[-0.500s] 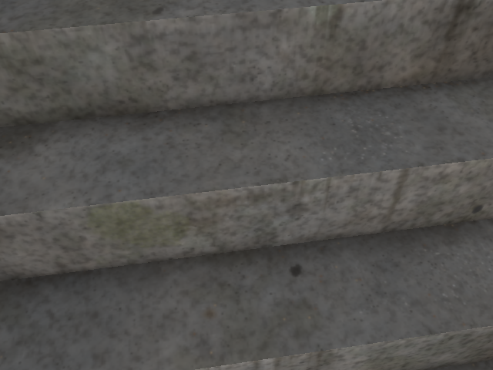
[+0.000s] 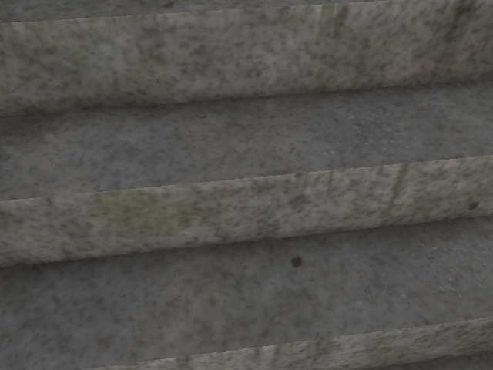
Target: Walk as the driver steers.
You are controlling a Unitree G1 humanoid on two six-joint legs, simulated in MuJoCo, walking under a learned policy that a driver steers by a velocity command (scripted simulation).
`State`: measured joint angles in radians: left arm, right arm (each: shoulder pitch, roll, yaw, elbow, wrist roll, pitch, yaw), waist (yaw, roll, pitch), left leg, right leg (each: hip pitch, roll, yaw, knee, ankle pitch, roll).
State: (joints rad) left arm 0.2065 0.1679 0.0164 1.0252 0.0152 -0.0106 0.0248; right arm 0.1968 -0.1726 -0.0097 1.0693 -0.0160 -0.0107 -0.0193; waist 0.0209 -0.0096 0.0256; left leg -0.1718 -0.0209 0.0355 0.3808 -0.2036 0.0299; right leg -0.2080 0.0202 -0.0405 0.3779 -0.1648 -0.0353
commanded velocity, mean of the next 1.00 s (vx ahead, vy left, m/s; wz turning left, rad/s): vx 0.19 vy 0.00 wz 0.00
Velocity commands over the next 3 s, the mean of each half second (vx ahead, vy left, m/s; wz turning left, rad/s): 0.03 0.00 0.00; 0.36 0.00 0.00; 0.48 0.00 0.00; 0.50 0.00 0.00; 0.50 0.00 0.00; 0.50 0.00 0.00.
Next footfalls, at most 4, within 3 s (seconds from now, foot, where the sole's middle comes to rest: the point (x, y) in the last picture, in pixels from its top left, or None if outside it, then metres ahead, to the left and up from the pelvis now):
none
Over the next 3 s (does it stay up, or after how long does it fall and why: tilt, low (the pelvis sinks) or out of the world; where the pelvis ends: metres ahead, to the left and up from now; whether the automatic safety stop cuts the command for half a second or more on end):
stays up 0.01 0.00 0.01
